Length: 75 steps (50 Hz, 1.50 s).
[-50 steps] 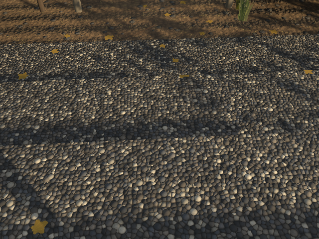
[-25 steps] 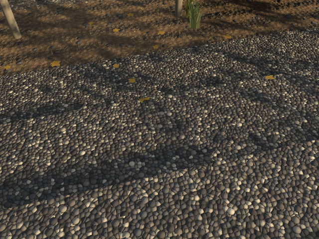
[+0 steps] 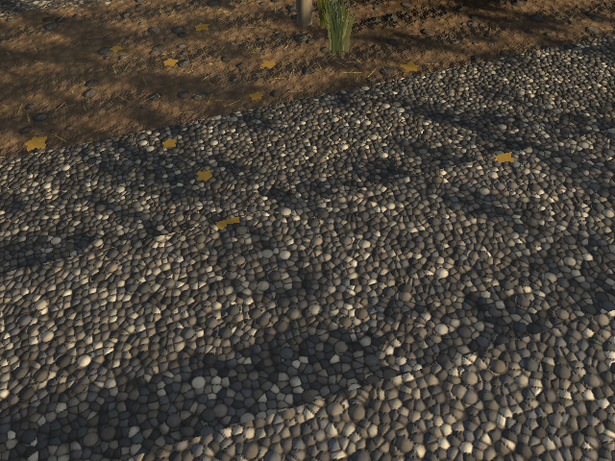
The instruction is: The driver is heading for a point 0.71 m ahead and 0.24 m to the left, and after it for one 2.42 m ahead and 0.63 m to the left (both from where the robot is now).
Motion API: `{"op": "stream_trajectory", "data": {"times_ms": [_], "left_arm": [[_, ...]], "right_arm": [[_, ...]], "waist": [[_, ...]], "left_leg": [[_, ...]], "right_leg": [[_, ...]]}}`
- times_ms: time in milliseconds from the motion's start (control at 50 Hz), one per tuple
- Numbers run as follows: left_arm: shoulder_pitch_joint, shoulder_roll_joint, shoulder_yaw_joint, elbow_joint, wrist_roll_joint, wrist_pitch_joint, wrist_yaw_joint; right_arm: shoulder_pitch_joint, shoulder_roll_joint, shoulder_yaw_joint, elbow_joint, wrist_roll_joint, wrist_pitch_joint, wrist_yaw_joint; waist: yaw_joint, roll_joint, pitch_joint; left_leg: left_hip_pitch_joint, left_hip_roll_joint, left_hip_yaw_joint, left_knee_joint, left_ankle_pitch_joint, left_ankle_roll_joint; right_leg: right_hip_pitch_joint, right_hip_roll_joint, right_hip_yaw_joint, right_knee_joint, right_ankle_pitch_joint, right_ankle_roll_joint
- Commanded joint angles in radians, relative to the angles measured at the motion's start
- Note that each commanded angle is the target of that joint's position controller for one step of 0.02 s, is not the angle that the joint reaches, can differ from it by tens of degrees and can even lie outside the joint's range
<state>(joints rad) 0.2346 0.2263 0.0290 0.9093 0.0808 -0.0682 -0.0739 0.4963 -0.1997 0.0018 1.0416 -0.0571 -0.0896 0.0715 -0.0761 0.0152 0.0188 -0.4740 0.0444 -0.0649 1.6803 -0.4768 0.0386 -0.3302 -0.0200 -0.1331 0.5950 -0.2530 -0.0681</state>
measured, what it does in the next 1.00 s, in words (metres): goes down, turning left: left foot, then right foot 0.15 m lower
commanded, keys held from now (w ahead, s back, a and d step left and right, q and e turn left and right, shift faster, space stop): w+q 0.62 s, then q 0.06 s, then no key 0.32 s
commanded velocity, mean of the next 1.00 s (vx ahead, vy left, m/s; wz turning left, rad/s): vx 0.40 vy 0.00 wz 0.41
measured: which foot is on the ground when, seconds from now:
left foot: up 0.00-0.42, down 0.44-1.00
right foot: down 0.00-0.48, up 0.50-0.98, down 1.00-1.00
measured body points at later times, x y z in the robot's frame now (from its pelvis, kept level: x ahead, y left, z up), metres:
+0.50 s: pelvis +0.28 +0.08 -0.02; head +0.30 +0.07 +0.43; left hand +0.14 +0.27 -0.16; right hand +0.52 -0.11 -0.12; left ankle +0.35 +0.18 -0.73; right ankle +0.07 -0.10 -0.67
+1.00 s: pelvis +0.57 +0.12 -0.10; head +0.59 +0.12 +0.35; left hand +0.66 +0.41 -0.20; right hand +0.56 -0.12 -0.24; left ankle +0.36 +0.18 -0.73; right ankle +0.77 +0.10 -0.83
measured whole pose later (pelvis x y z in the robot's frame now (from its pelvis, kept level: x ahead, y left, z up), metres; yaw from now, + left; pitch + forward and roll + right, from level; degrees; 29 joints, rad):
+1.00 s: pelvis +0.57 +0.12 -0.10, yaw +29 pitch +0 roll +5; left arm 0.06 0.22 0.01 0.82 0.06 -0.08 -0.04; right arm 0.61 -0.15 -0.01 0.98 -0.03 -0.10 0.03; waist -0.13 -0.07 0.02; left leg -0.21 -0.20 -0.16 1.13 -0.89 0.05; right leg -0.45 -0.12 -0.03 0.39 0.47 0.01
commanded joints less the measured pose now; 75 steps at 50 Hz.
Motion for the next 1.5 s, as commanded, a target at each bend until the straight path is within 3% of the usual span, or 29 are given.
{"op": "stream_trajectory", "data": {"times_ms": [20, 160, 340, 440, 460, 480, 500, 540, 600, 680, 740, 760, 800, 840, 880, 920, 980, 1000, 1020, 1040, 1060, 1080, 1100, 1140, 1220, 1300, 1320, 1420, 1500], "left_arm": [[0.113, -0.009, -0.018, -0.023, 0.001, -0.041, 0.017], [0.216, 0.023, 0.003, 0.048, 0.017, -0.057, 0.037], [0.393, 0.053, 0.007, 0.148, 0.009, -0.043, 0.057], [0.347, 0.133, 0.047, 0.148, 0.029, -0.027, 0.068], [0.367, 0.067, 0.025, 0.126, 0.035, -0.034, 0.063], [0.281, 0.048, 0.003, 0.082, 0.046, -0.048, 0.017], [0.126, 0.067, 0.015, 0.022, -0.007, -0.048, -0.027], [-0.036, 0.071, 0.023, -0.035, -0.005, -0.053, 0.009], [0.050, -0.049, -0.005, -0.046, 0.015, -0.028, 0.075], [-0.063, 0.027, 0.006, -0.127, -0.026, -0.019, 0.090], [0.066, -0.005, -0.007, -0.108, -0.006, -0.027, 0.059], [0.063, 0.033, 0.003, -0.120, -0.006, -0.035, 0.059], [-0.231, 0.106, 0.020, -0.190, -0.018, -0.036, 0.057], [-0.404, 0.041, 0.000, -0.203, 0.001, -0.042, 0.035], [-0.388, -0.050, -0.038, -0.180, 0.009, -0.039, 0.012], [-0.209, 0.012, -0.020, -0.145, -0.016, -0.015, 0.029], [-0.026, 0.138, 0.028, -0.073, -0.036, -0.003, 0.041], [0.088, 0.170, 0.048, -0.029, -0.040, -0.003, 0.048], [0.332, 0.205, 0.055, 0.003, -0.065, -0.009, 0.050], [0.305, 0.218, 0.051, -0.023, -0.054, 0.001, 0.001], [0.254, 0.200, 0.042, -0.057, 0.006, 0.008, -0.014], [0.191, 0.186, 0.024, -0.064, 0.002, 0.008, -0.022], [-0.062, 0.145, -0.004, -0.120, -0.059, -0.002, -0.040], [-0.046, 0.122, -0.017, -0.115, -0.060, -0.014, -0.028], [-0.004, 0.189, 0.003, -0.091, -0.039, -0.045, 0.011], [0.075, 0.101, -0.037, -0.049, -0.062, -0.026, 0.010], [0.083, 0.141, -0.030, -0.044, -0.089, -0.020, -0.005], [0.195, 0.205, 0.007, 0.003, -0.058, 0.003, 0.033], [0.102, 0.174, 0.013, -0.041, -0.049, -0.009, 0.055]], "right_arm": [[-0.080, 0.011, -0.003, -0.110, -0.020, -0.030, -0.039], [-0.284, 0.026, 0.002, -0.167, -0.001, 0.011, 0.005], [-0.577, -0.060, -0.042, -0.260, 0.008, 0.021, 0.012], [-0.388, -0.132, -0.089, -0.221, 0.031, -0.009, -0.021], [-0.152, -0.162, -0.103, -0.144, 0.036, -0.021, -0.042], [0.090, -0.231, -0.123, -0.073, 0.012, -0.016, -0.062], [0.238, -0.243, -0.123, -0.009, -0.018, -0.020, -0.057], [-0.008, -0.203, -0.131, -0.023, 0.007, -0.062, -0.048], [-0.187, -0.038, -0.063, -0.068, 0.044, -0.074, -0.015], [-0.229, -0.145, -0.084, -0.119, 0.025, -0.084, 0.008], [-0.210, -0.139, -0.090, -0.157, -0.032, -0.067, 0.004], [-0.198, -0.141, -0.095, -0.173, -0.028, -0.071, -0.007], [0.145, -0.054, -0.083, -0.035, 0.002, -0.078, -0.076], [0.501, 0.019, -0.073, 0.070, 0.039, -0.062, -0.133], [0.269, 0.012, -0.047, -0.021, 0.016, -0.030, -0.100], [0.053, -0.090, -0.040, -0.107, -0.009, -0.022, -0.042], [0.066, -0.102, -0.028, -0.133, 0.048, -0.025, -0.046], [0.094, -0.112, -0.021, -0.123, 0.050, -0.021, -0.038], [0.161, -0.035, 0.002, -0.127, 0.030, -0.020, 0.003], [0.416, -0.007, -0.001, -0.067, 0.011, 0.003, 0.021], [0.270, -0.125, -0.035, -0.134, 0.035, 0.028, 0.015], [0.138, -0.126, -0.049, -0.188, 0.045, 0.046, 0.001], [0.097, -0.082, -0.030, -0.241, 0.033, 0.050, -0.009], [0.108, 0.023, 0.008, -0.198, 0.033, 0.054, -0.015], [0.160, -0.007, 0.006, -0.199, 0.032, 0.062, -0.001], [-0.002, -0.030, 0.017, -0.290, 0.032, 0.029, -0.001], [-0.016, -0.045, 0.015, -0.302, 0.048, 0.032, 0.010], [-0.093, -0.023, 0.011, -0.317, 0.023, 0.005, -0.003], [-0.122, -0.035, 0.016, -0.344, 0.019, -0.017, -0.025]], "waist": [[0.025, -0.046, 0.062], [0.056, -0.027, 0.039], [0.127, -0.075, 0.131], [0.000, -0.150, 0.013], [-0.039, -0.084, -0.183], [-0.142, 0.047, -0.278], [-0.179, 0.031, -0.290], [-0.097, -0.009, -0.010], [0.080, 0.015, 0.035], [0.106, 0.006, 0.020], [0.154, 0.038, -0.016], [0.139, 0.017, -0.022], [-0.066, 0.010, 0.049], [-0.227, 0.016, 0.041], [-0.155, -0.010, 0.050], [0.013, 0.011, 0.066], [0.076, -0.064, 0.096], [0.117, -0.067, 0.044], [0.174, -0.206, -0.313], [0.080, -0.347, -0.621], [0.129, -0.159, -0.483], [0.091, -0.096, -0.328], [-0.040, -0.060, -0.243], [-0.075, -0.024, -0.036], [-0.060, -0.087, -0.050], [0.047, -0.061, -0.073], [0.024, -0.061, -0.070], [0.087, -0.079, 0.009], [0.038, -0.008, 0.007]], "left_leg": [[-0.301, 0.130, -0.095, -0.288, 0.346, 0.060], [-0.260, 0.088, -0.015, -0.892, 0.576, 0.025], [-0.277, -0.008, 0.088, -1.050, 0.460, 0.057], [0.196, -0.148, 0.189, -1.057, 0.437, 0.119], [0.712, -0.103, 0.048, -0.918, 0.503, 0.211], [1.033, 0.050, -0.289, -1.102, 0.492, 0.320], [1.103, 0.183, -0.549, -1.301, 0.479, 0.354], [0.688, 0.143, -0.415, -1.368, 0.378, 0.286], [0.221, 0.109, -0.337, -1.451, 0.455, 0.301], [0.014, 0.017, -0.187, -1.464, 0.715, 0.242], [-0.201, -0.041, -0.116, -1.273, 0.810, 0.184], [-0.155, -0.061, -0.123, -1.229, 0.781, 0.177], [0.595, 0.079, -0.315, -0.999, 0.583, 0.137], [0.920, 0.095, -0.405, -0.821, 0.532, 0.137], [0.267, -0.018, -0.316, -0.886, 0.282, 0.151], [-0.281, -0.029, -0.354, -0.924, 0.102, 0.166], [-0.188, -0.050, -0.342, -0.737, 0.205, 0.078], [-0.130, -0.103, -0.288, -0.566, 0.314, 0.015], [-0.243, -0.184, -0.154, -0.165, 0.158, -0.087], [-0.387, -0.233, -0.047, 0.334, -0.541, -0.147], [-0.530, -0.203, -0.056, 0.492, -0.474, -0.160], [-0.511, -0.157, -0.044, 0.459, -0.395, -0.139], [-0.466, -0.061, -0.028, 0.268, -0.293, -0.162], [-0.197, 0.007, -0.018, 0.091, -0.341, -0.202], [-0.051, -0.035, 0.068, 0.038, -0.190, -0.176], [-0.337, 0.064, -0.083, -0.050, -0.050, -0.188], [-0.218, 0.014, -0.009, -0.146, -0.318, -0.167], [-0.302, -0.048, 0.064, -0.296, -0.551, -0.045], [-0.216, 0.000, -0.016, -0.487, -0.600, 0.112]], "right_leg": [[0.086, -0.380, 0.386, -0.370, 0.174, -0.222], [0.243, -0.305, 0.057, -0.434, 0.657, -0.216], [0.552, -0.299, -0.095, -0.404, 0.663, -0.105], [0.422, -0.283, -0.185, -0.050, 1.179, -0.044], [0.046, -0.230, -0.159, 0.212, 1.001, 0.055], [-0.299, -0.064, -0.117, 0.497, 0.137, 0.117], [-0.454, 0.042, 0.055, 0.738, -0.329, 0.085], [-0.477, -0.065, 0.220, 0.702, -0.215, 0.032], [-0.167, -0.112, 0.230, 0.564, -0.152, 0.023], [0.017, -0.048, 0.128, 0.237, -0.010, 0.098], [0.234, 0.008, 0.080, 0.345, 0.384, 0.097], [0.196, 0.008, 0.099, 0.293, 0.401, 0.104], [-0.608, -0.129, 0.297, 0.082, 0.452, 0.125], [-0.988, -0.147, 0.271, -0.075, 0.421, 0.116], [-0.421, -0.123, 0.182, -0.247, 0.890, 0.051], [0.089, -0.128, 0.154, -0.016, 0.906, 0.082], [0.293, -0.101, 0.084, -0.255, 0.723, 0.083], [0.440, -0.106, 0.067, -0.325, 0.776, 0.031], [0.919, -0.281, 0.183, -0.042, 1.314, -0.192], [1.151, -0.488, 0.433, 0.061, 1.551, -0.443], [0.948, -0.493, 0.531, -0.015, 1.409, -0.410], [0.676, -0.449, 0.423, -0.051, 1.198, -0.317], [0.391, -0.430, 0.460, -0.156, 0.674, -0.269], [-0.141, -0.359, 0.317, -0.304, 0.367, -0.179], [-0.239, -0.254, 0.255, -0.301, 0.231, -0.114], [0.057, -0.298, 0.418, -0.262, 0.044, -0.130], [0.000, -0.277, 0.394, -0.305, -0.048, -0.084], [0.147, -0.277, 0.427, -0.394, -0.432, -0.081], [0.049, -0.184, 0.247, -0.319, -0.278, -0.075]]}}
